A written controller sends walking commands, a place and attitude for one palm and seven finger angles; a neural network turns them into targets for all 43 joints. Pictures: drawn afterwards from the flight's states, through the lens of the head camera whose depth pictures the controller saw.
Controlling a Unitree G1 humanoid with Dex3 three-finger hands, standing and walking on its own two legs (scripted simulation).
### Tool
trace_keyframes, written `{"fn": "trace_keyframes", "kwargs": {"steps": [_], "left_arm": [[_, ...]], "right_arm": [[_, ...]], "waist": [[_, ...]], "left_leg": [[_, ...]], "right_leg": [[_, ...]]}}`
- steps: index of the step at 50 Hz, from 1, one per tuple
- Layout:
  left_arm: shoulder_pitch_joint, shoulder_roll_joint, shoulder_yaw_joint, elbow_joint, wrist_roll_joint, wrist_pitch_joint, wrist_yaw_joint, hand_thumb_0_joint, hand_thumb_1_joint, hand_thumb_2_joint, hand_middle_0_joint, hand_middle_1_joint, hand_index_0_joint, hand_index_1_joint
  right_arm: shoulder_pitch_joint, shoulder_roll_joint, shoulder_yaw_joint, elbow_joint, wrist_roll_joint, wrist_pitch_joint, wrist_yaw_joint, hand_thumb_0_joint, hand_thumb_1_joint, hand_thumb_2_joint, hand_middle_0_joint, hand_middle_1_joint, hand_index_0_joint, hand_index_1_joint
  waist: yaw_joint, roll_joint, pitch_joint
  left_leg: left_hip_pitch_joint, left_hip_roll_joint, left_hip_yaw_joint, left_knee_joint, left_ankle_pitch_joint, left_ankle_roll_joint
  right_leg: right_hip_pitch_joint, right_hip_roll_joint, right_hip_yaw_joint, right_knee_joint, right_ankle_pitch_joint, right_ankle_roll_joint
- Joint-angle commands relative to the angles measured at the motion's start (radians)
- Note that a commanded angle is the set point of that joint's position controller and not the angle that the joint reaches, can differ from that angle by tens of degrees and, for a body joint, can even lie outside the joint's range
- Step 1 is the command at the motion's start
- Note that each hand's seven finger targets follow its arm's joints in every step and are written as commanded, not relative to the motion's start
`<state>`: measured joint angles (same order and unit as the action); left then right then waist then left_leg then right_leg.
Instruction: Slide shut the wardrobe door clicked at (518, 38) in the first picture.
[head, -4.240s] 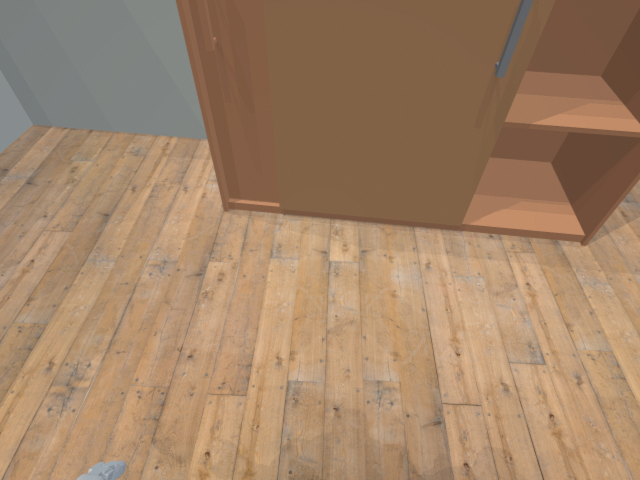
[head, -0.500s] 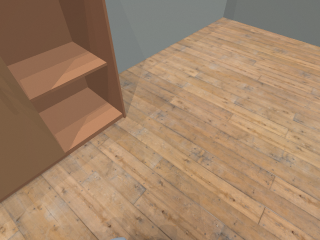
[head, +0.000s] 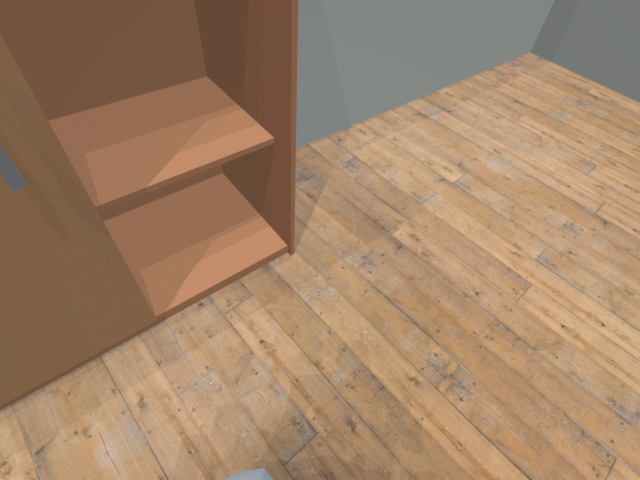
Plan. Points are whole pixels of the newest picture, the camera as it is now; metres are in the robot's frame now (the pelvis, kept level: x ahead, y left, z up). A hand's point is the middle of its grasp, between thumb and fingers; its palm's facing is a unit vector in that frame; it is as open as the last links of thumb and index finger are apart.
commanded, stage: turn to face it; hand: left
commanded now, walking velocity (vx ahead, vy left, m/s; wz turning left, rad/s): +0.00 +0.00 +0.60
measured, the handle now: out of the picture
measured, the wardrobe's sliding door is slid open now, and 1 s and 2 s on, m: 0.53 0.53 0.53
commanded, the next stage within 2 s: take the last steps up to it in 1.16 s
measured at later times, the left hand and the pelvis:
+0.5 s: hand (209, 476) +0.14 +0.15 -0.12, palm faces +0.29 -0.92 -0.26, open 7.3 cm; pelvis +0.07 -0.05 +0.01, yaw +17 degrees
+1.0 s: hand out of the picture -0.03 +0.19 -0.16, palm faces +0.58 -0.76 -0.29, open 7.3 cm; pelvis +0.06 -0.03 +0.01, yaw +33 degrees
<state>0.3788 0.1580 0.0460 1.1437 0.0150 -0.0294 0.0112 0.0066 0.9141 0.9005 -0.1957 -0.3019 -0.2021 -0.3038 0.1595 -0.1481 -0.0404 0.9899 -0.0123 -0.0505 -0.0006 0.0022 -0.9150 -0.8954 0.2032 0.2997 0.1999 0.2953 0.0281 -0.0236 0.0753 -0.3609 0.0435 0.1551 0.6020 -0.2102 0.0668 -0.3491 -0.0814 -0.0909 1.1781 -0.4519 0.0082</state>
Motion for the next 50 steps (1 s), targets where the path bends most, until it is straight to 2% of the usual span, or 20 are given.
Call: {"fn": "trace_keyframes", "kwargs": {"steps": [1, 7, 11, 13, 15, 16, 17, 18, 20, 21, 23, 33, 36, 37, 38, 39, 40, 41, 44, 50], "left_arm": [[0.051, 0.031, 0.018, -0.09, 0.007, 0.005, 0.002, 0.0, 0.9, 0.9, -0.2, -0.3, -0.2, -0.3], [-0.073, 0.064, 0.038, -0.188, 0.004, 0.04, 0.009, 0.0, 0.9, 0.9, -0.2, -0.3, -0.2, -0.3], [-0.161, 0.075, 0.04, -0.249, -0.001, 0.041, 0.011, 0.0, 0.9, 0.9, -0.2, -0.3, -0.2, -0.3], [-0.148, 0.083, 0.041, -0.261, -0.005, 0.036, 0.015, 0.0, 0.9, 0.9, -0.2, -0.3, -0.2, -0.3], [-0.093, 0.1, 0.045, -0.26, -0.008, 0.025, 0.019, 0.0, 0.9, 0.9, -0.2, -0.3, -0.2, -0.3], [-0.07, 0.155, 0.054, -0.265, 0.001, 0.015, 0.025, 0.0, 0.9, 0.9, -0.2, -0.3, -0.2, -0.3], [-0.052, 0.253, 0.071, -0.274, 0.015, 0.011, 0.031, 0.0, 0.9, 0.9, -0.2, -0.3, -0.2, -0.3], [-0.068, 0.27, 0.073, -0.291, 0.004, 0.014, 0.032, 0.0, 0.9, 0.9, -0.2, -0.3, -0.2, -0.3], [-0.191, 0.209, 0.057, -0.322, 0.004, 0.016, 0.035, 0.0, 0.9, 0.9, -0.2, -0.3, -0.2, -0.3], [-0.222, 0.178, 0.045, -0.327, 0.004, 0.014, 0.034, 0.0, 0.9, 0.9, -0.2, -0.3, -0.2, -0.3], [-0.219, 0.163, 0.04, -0.324, 0.007, 0.01, 0.033, 0.0, 0.9, 0.9, -0.2, -0.3, -0.2, -0.3], [-0.101, 0.257, 0.062, -0.281, 0.018, 0.03, 0.02, 0.0, 0.9, 0.9, -0.2, -0.3, -0.2, -0.3], [-0.101, 0.273, 0.068, -0.274, 0.01, 0.038, 0.014, 0.0, 0.9, 0.9, -0.2, -0.3, -0.2, -0.3], [-0.11, 0.268, 0.069, -0.275, 0.002, 0.042, 0.011, 0.0, 0.9, 0.9, -0.2, -0.3, -0.2, -0.3], [-0.111, 0.225, 0.063, -0.297, -0.004, 0.046, 0.004, 0.0, 0.9, 0.9, -0.2, -0.3, -0.2, -0.3], [-0.161, 0.162, 0.037, -0.35, -0.003, 0.048, -0.001, 0.0, 0.9, 0.9, -0.2, -0.3, -0.2, -0.3], [-0.219, 0.184, 0.036, -0.361, 0.005, 0.06, 0.006, 0.0, 0.9, 0.9, -0.2, -0.3, -0.2, -0.3], [-0.218, 0.163, 0.04, -0.342, -0.001, 0.06, 0.01, 0.0, 0.9, 0.9, -0.2, -0.3, -0.2, -0.3], [-0.147, 0.179, 0.044, -0.285, -0.002, 0.06, -0.001, 0.0, 0.9, 0.9, -0.2, -0.3, -0.2, -0.3], [-0.142, 0.157, 0.031, -0.284, -0.005, 0.064, 0.005, 0.0, 0.9, 0.9, -0.2, -0.3, -0.2, -0.3]], "right_arm": [[0.079, -0.137, -0.026, -0.014, -0.004, -0.009, -0.015, 0.0, -0.9, -0.9, 0.2, 0.3, 0.2, 0.3], [0.087, -0.183, -0.047, -0.035, -0.008, 0.024, -0.008, 0.0, -0.9, -0.9, 0.2, 0.3, 0.2, 0.3], [0.101, -0.202, -0.06, -0.047, -0.015, 0.043, -0.008, 0.0, -0.9, -0.9, 0.2, 0.3, 0.2, 0.3], [0.088, -0.21, -0.066, -0.062, -0.015, 0.053, -0.008, 0.0, -0.9, -0.9, 0.2, 0.3, 0.2, 0.3], [0.061, -0.206, -0.07, -0.082, -0.008, 0.059, -0.005, 0.0, -0.9, -0.9, 0.2, 0.3, 0.2, 0.3], [0.073, -0.166, -0.066, -0.094, 0.001, 0.058, 0.001, 0.0, -0.9, -0.9, 0.2, 0.3, 0.2, 0.3], [0.085, -0.098, -0.056, -0.121, 0.004, 0.057, 0.005, 0.0, -0.9, -0.9, 0.2, 0.3, 0.2, 0.3], [0.097, -0.154, -0.071, -0.123, -0.007, 0.073, 0.001, 0.0, -0.9, -0.9, 0.2, 0.3, 0.2, 0.3], [0.078, -0.147, -0.072, -0.105, -0.013, 0.093, 0.011, 0.0, -0.9, -0.9, 0.2, 0.3, 0.2, 0.3], [0.083, -0.137, -0.069, -0.099, -0.015, 0.097, 0.018, 0.0, -0.9, -0.9, 0.2, 0.3, 0.2, 0.3], [0.094, -0.123, -0.063, -0.097, -0.012, 0.102, 0.024, 0.0, -0.9, -0.9, 0.2, 0.3, 0.2, 0.3], [-0.064, -0.134, -0.038, -0.166, -0.003, 0.098, 0.029, 0.0, -0.9, -0.9, 0.2, 0.3, 0.2, 0.3], [-0.019, -0.16, -0.036, -0.162, -0.005, 0.087, 0.024, 0.0, -0.9, -0.9, 0.2, 0.3, 0.2, 0.3], [0.034, -0.194, -0.045, -0.151, -0.008, 0.079, 0.024, 0.0, -0.9, -0.9, 0.2, 0.3, 0.2, 0.3], [0.088, -0.296, -0.067, -0.15, -0.015, 0.07, 0.02, 0.0, -0.9, -0.9, 0.2, 0.3, 0.2, 0.3], [0.14, -0.391, -0.086, -0.141, -0.01, 0.071, 0.013, 0.0, -0.9, -0.9, 0.2, 0.3, 0.2, 0.3], [0.173, -0.379, -0.082, -0.111, -0.008, 0.071, 0.003, 0.0, -0.9, -0.9, 0.2, 0.3, 0.2, 0.3], [0.129, -0.361, -0.078, -0.115, -0.01, 0.068, -0.009, 0.0, -0.9, -0.9, 0.2, 0.3, 0.2, 0.3], [-0.032, -0.277, -0.052, -0.158, -0.01, 0.066, -0.009, 0.0, -0.9, -0.9, 0.2, 0.3, 0.2, 0.3], [-0.014, -0.274, -0.053, -0.145, -0.012, 0.075, -0.004, 0.0, -0.9, -0.9, 0.2, 0.3, 0.2, 0.3]], "waist": [[0.0, 0.121, -0.108], [-0.022, 0.135, -0.091], [-0.041, 0.156, -0.094], [-0.029, 0.15, -0.1], [0.008, 0.123, -0.12], [0.018, -0.006, -0.14], [0.017, -0.276, -0.138], [0.014, -0.233, -0.15], [-0.034, -0.113, -0.062], [-0.052, -0.09, -0.036], [-0.058, -0.112, -0.041], [0.019, -0.189, -0.107], [-0.008, -0.159, -0.146], [-0.046, -0.098, -0.174], [-0.079, 0.141, -0.211], [-0.111, 0.368, -0.192], [-0.126, 0.24, -0.181], [-0.104, 0.302, -0.182], [-0.035, 0.192, -0.119], [-0.048, 0.18, -0.097]], "left_leg": [[0.071, 0.219, -0.231, -0.33, 0.317, 0.092], [0.08, 0.206, -0.318, -0.341, 0.144, 0.122], [0.082, 0.191, -0.387, -0.294, 0.147, 0.123], [0.058, 0.184, -0.422, -0.246, 0.2, 0.117], [-0.011, 0.13, -0.4, -0.153, 0.196, 0.066], [-0.117, 0.053, -0.327, -0.021, 0.071, 0.003], [-0.276, -0.105, -0.141, 0.217, -0.292, -0.086], [-0.243, -0.067, -0.181, 0.433, -0.381, -0.09], [-0.25, -0.014, -0.191, 0.621, -0.269, -0.1], [-0.243, 0.0, -0.181, 0.645, -0.211, -0.108], [-0.232, 0.003, -0.159, 0.622, -0.175, -0.121], [-0.083, -0.005, -0.049, 0.196, -0.242, -0.12], [0.064, -0.023, -0.013, -0.024, -0.115, -0.1], [0.198, -0.011, -0.033, -0.162, 0.013, -0.084], [0.38, 0.167, -0.279, -0.235, 0.245, -0.008], [0.429, 0.383, -0.521, -0.246, 0.651, 0.135], [0.38, 0.386, -0.496, -0.224, 0.63, 0.176], [0.368, 0.329, -0.455, -0.21, 0.59, 0.162], [0.22, 0.204, -0.3, -0.23, 0.427, 0.093], [0.181, 0.197, -0.344, -0.259, 0.28, 0.109]], "right_leg": [[-0.092, -0.041, 0.047, -0.036, 0.092, 0.038], [-0.147, -0.024, 0.059, -0.195, 0.125, 0.066], [-0.073, 0.015, 0.051, -0.367, 0.084, 0.061], [0.01, 0.043, 0.048, -0.464, 0.084, 0.053], [0.175, 0.04, 0.044, -0.694, 0.223, 0.048], [0.308, -0.082, 0.164, -0.836, 0.254, 0.019], [0.372, -0.355, 0.412, -0.903, 0.396, -0.089], [0.259, -0.445, 0.41, -0.921, 0.402, -0.164], [0.145, -0.342, 0.28, -0.912, 0.337, -0.159], [0.117, -0.294, 0.18, -0.892, 0.373, -0.141], [0.138, -0.263, 0.085, -0.876, 0.451, -0.123], [0.28, -0.307, -0.024, -0.768, 0.65, -0.134], [0.263, -0.29, -0.081, -0.659, 0.666, -0.081], [0.186, -0.273, -0.109, -0.551, 0.611, -0.038], [-0.031, -0.174, -0.139, -0.337, 0.334, 0.03], [-0.26, -0.065, -0.094, -0.148, -0.221, 0.084], [-0.266, -0.061, 0.014, -0.056, -0.209, 0.071], [-0.291, -0.059, 0.047, -0.02, -0.157, 0.072], [-0.19, -0.043, 0.054, -0.045, 0.01, 0.073], [-0.087, 0.0, 0.042, -0.273, 0.004, 0.07]]}}
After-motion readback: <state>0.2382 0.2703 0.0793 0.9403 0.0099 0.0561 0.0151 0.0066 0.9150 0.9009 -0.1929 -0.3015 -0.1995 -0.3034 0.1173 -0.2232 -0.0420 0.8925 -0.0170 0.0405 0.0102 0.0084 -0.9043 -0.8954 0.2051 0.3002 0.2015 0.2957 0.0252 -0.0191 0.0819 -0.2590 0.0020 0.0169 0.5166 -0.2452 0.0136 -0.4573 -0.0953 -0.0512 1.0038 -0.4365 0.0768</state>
